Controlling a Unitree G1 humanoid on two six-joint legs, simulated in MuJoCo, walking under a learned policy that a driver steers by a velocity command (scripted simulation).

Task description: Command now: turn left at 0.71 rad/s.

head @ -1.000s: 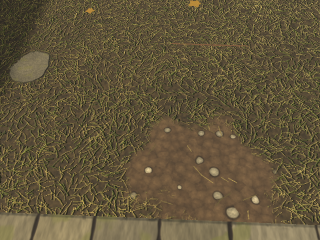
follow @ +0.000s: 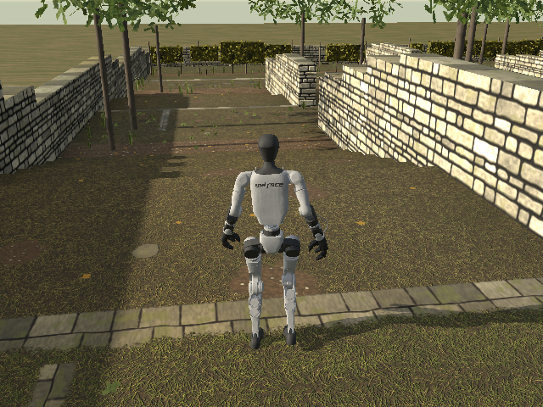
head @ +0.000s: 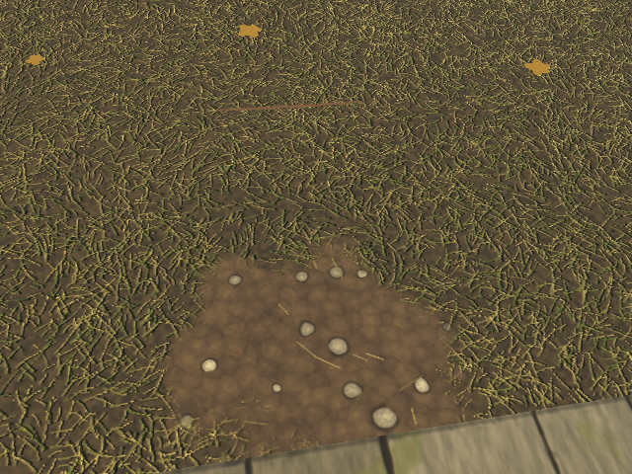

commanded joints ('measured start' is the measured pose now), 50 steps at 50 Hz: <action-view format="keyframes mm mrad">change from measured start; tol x32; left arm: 1 -23 73 11 -77 3 -26 -12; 50 -48 75 29 -102 18 -67 -115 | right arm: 1 -88 -156 -49 -94 4 8 -8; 50 112 -109 8 5 -21 -150 -6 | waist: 1 35 137 -70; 13 20 -222 -108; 30 49 -175 -155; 33 -96 385 -147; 50 -17 88 98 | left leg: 1 101 184 -309 -220 299 165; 10 -25 115 -455 -150 187 70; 13 -323 -124 -63 323 -308 -68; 18 -296 25 29 642 -104 -95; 31 181 -23 182 -130 -78 -4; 34 286 447 -586 -467 -727 218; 50 324 285 58 -550 -28 96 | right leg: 1 -112 -17 23 -7 57 31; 10 205 38 38 -497 171 16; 13 294 -458 553 -814 38 -165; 28 325 -333 -33 -554 764 -184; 33 -394 -84 -221 -14 -250 -12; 50 -540 -86 10 -13 458 -21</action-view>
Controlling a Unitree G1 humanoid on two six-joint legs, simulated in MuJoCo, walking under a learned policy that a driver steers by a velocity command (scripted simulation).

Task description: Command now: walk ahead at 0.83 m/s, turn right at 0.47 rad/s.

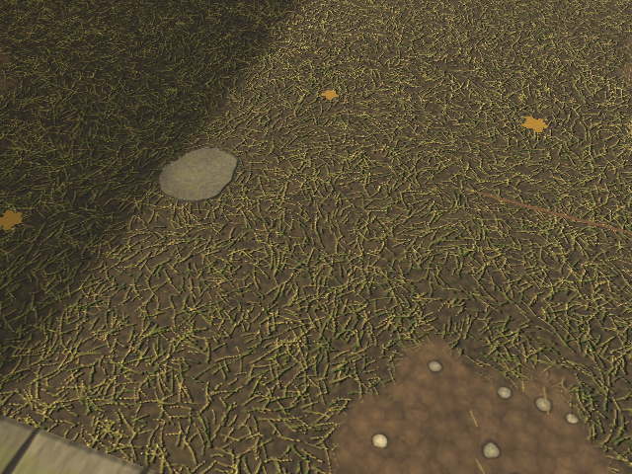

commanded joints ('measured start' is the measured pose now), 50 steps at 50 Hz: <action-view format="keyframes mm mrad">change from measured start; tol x32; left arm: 1 -206 42 -6 -118 8 -26 -16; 6 -249 6 -43 -170 1 -26 -20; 10 343 206 40 -7 2 -38 26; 50 -3 27 -41 -135 10 15 50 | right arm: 1 -28 -114 -19 -35 -4 -33 -10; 25 -438 -40 57 -299 -5 -2 15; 31 36 -228 -5 -213 -48 -20 -28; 50 -120 -91 -13 -114 -5 80 -5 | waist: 1 -27 96 216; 9 228 170 -142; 11 140 -257 -220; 21 9 68 199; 32 -8 216 -512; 50 42 48 -32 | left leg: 1 -84 274 -31 -133 33 82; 8 51 315 165 476 1514 21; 9 -87 306 163 775 1420 25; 11 -867 -29 41 1474 -105 -50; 12 -1016 15 -149 1519 -34 -20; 28 -240 -28 -74 360 467 -60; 31 308 611 -504 547 1489 85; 34 -25 443 -444 334 731 196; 42 -429 322 -96 218 817 155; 50 -576 226 -29 364 43 8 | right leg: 1 -150 -23 -49 -73 40 -35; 9 643 173 -224 -310 -262 -233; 12 1170 -229 816 -696 -560 -434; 20 400 -4 299 -815 166 -318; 27 517 100 285 -471 653 -67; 29 534 139 278 -102 492 -21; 31 231 229 87 488 -711 4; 32 177 166 91 649 -596 15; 50 660 -31 60 -585 -187 -43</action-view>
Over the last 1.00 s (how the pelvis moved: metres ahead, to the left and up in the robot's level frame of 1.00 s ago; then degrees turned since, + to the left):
0.10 0.06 0.00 28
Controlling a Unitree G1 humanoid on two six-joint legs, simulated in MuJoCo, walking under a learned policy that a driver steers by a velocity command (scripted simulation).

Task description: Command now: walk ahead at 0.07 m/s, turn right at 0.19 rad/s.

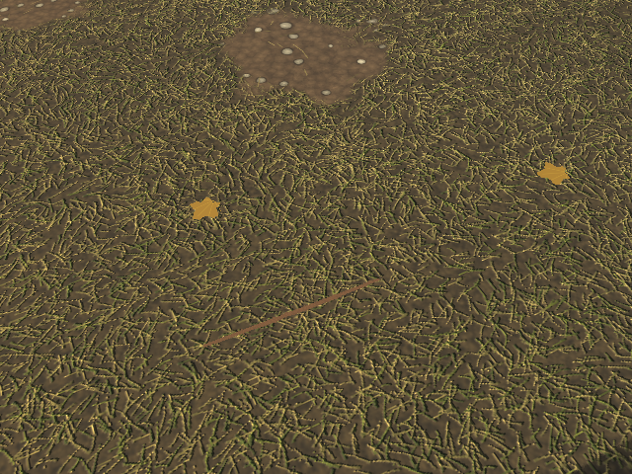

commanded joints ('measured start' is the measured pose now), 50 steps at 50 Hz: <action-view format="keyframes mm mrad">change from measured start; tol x32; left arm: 1 59 175 31 -64 13 -27 18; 50 176 159 91 56 -33 -45 38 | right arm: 1 53 -7 -2 -87 -10 23 1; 50 -3 -118 -94 -126 -21 48 18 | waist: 1 15 -230 -97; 17 -47 270 154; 30 154 -263 -112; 50 -24 108 -144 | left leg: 1 -188 13 -34 162 -346 -18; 13 216 -64 -116 -124 -98 1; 17 181 286 -654 -453 -749 216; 22 178 157 -394 -437 -340 160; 36 -250 5 -140 590 -176 2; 50 237 4 -179 -85 81 127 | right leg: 1 267 -339 430 -335 101 -81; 12 156 -170 195 -221 290 -141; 15 -157 -43 148 -204 -497 -66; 20 -301 -35 -22 265 -36 -9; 29 506 -220 161 -292 -48 -37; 31 442 -479 439 -338 116 -203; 36 279 -304 -10 -317 585 -136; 47 240 -355 -232 -133 479 -89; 50 87 -275 -301 349 326 19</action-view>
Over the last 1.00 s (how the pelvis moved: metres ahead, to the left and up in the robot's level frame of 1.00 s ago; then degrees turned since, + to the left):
0.61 -0.17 -0.01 -43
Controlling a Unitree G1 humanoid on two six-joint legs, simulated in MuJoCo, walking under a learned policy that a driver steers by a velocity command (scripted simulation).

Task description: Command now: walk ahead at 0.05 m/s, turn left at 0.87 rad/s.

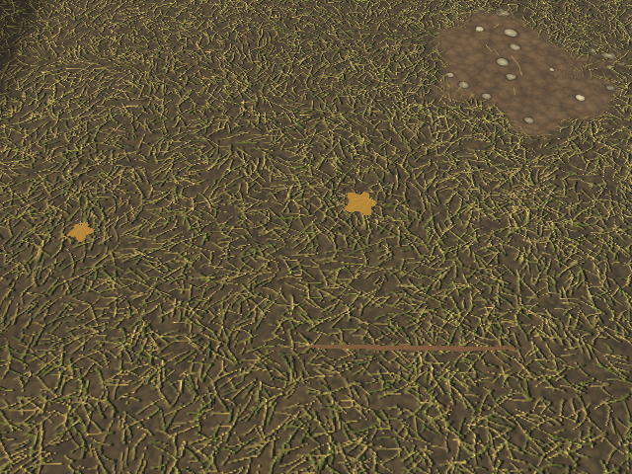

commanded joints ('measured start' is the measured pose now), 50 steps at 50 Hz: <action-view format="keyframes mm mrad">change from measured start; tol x32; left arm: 1 32 51 17 -133 7 10 -18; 50 124 166 41 34 -6 -82 -39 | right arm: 1 199 -322 -89 -39 -3 -24 -42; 45 -210 -98 24 -84 2 -92 13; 50 215 -178 -9 27 -16 -135 -40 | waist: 1 -54 353 -209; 24 -5 148 -143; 27 12 -252 -98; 50 -150 27 -142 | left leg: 1 471 328 -644 -243 443 222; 15 203 84 -609 -316 -28 153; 23 155 71 -655 -242 211 105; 26 -25 -101 -481 10 -330 -13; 37 -362 -36 -180 355 39 -94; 46 -123 2 -72 -74 -10 -64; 50 604 12 -133 -181 -33 -11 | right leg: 1 -476 84 60 555 -238 66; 25 36 131 418 -302 180 -51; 27 76 -210 947 -551 -351 -199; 47 16 -106 622 -560 19 -222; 50 -275 14 505 -149 360 -182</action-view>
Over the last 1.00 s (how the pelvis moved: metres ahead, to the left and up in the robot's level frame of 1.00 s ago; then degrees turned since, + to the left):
0.14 0.00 -0.01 19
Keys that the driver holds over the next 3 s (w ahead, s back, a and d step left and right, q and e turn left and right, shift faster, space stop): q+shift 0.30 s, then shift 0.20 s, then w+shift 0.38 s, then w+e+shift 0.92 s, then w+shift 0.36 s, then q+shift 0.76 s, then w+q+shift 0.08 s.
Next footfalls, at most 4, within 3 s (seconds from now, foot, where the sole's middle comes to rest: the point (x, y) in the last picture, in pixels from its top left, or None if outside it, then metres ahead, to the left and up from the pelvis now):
0.50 right None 0.15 -0.09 -0.76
1.00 left None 0.22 0.23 -0.76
1.48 right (228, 369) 0.66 0.21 -0.76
1.88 left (195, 215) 1.09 0.34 -0.76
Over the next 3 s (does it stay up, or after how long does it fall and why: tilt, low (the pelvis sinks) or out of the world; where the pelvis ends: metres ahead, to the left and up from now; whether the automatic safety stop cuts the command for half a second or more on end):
stays up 1.43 0.09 0.01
